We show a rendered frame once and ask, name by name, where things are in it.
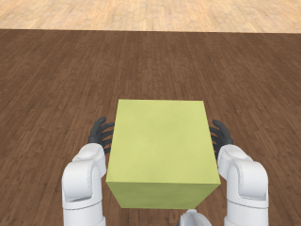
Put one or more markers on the robot right forearm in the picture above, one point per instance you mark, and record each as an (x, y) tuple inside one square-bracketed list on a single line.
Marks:
[(247, 188)]

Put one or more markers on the robot left hand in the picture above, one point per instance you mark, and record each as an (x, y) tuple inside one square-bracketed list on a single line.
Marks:
[(97, 135)]

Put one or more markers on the robot right hand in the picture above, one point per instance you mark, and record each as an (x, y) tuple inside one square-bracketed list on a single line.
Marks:
[(223, 137)]

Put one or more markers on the carton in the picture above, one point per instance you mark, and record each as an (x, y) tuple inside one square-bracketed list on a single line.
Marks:
[(162, 155)]

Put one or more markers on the robot right shin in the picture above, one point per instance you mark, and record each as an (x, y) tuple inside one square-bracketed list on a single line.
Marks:
[(192, 210)]

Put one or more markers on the robot right thigh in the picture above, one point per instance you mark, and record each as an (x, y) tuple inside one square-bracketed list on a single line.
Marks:
[(194, 219)]

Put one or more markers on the robot left forearm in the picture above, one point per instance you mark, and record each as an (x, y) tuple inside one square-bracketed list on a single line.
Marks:
[(82, 188)]

